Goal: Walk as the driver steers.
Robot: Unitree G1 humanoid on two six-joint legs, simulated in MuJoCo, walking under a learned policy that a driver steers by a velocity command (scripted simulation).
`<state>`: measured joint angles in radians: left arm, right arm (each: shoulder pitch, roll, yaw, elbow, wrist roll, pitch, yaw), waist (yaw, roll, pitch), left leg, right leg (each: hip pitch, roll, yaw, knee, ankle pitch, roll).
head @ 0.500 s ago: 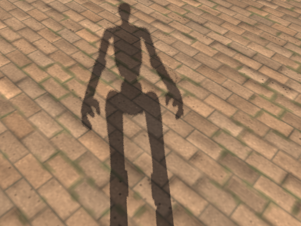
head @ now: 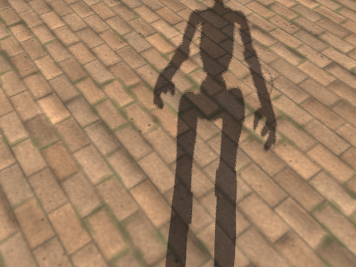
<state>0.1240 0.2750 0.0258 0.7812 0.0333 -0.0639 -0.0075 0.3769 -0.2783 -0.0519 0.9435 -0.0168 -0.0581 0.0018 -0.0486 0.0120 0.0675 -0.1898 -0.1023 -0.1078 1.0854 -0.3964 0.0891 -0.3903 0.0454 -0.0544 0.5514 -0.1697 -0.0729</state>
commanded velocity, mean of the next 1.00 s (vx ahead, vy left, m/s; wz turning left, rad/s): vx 0.50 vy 0.00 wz -0.19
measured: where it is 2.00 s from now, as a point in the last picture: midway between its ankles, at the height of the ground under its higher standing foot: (217, 129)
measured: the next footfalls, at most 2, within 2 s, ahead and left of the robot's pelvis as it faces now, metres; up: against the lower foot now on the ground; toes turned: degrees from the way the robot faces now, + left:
left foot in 0.42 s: +0.40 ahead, +0.11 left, +0.00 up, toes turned +3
right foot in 0.98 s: +0.65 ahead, -0.10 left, +0.00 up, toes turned -21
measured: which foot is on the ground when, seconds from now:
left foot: up 0.00-0.40, down 0.42-1.00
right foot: down 0.00-0.44, up 0.46-0.96, down 0.98-1.00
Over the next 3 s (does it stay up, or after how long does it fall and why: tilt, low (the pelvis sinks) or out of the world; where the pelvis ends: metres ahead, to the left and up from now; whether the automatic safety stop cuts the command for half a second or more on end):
stays up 1.56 -0.14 0.02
